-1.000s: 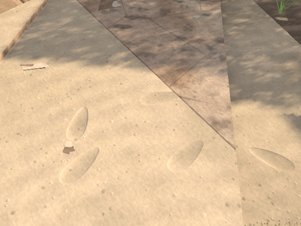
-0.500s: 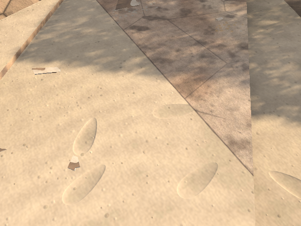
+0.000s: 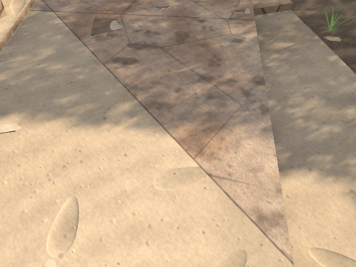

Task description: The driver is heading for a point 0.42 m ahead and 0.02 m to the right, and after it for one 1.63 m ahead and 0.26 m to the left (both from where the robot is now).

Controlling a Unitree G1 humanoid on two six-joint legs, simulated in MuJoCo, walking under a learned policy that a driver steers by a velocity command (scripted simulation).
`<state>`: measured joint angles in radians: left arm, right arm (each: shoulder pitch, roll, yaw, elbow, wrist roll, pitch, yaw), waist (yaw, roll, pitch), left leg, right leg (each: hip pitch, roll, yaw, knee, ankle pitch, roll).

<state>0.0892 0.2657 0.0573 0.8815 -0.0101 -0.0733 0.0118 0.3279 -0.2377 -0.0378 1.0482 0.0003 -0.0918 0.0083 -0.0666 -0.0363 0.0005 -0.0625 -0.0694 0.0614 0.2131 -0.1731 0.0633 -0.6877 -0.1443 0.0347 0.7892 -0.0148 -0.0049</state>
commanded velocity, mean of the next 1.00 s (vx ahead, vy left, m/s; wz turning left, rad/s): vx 0.26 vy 0.00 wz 0.00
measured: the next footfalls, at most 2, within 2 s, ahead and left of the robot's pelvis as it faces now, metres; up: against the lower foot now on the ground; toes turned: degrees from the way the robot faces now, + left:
right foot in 0.20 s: +0.33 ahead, -0.16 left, +0.00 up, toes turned -2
left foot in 0.64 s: +0.48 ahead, +0.05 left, +0.00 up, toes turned +1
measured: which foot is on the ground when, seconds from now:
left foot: down 0.00-0.22, up 0.24-0.62, down 0.64-1.00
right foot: up 0.00-0.18, down 0.20-1.00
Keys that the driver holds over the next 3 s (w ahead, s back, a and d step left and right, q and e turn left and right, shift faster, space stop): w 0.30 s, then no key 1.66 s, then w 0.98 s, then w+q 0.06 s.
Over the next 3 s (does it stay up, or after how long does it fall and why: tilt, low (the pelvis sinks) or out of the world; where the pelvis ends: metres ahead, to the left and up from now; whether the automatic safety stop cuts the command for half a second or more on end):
stays up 0.82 -0.10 0.00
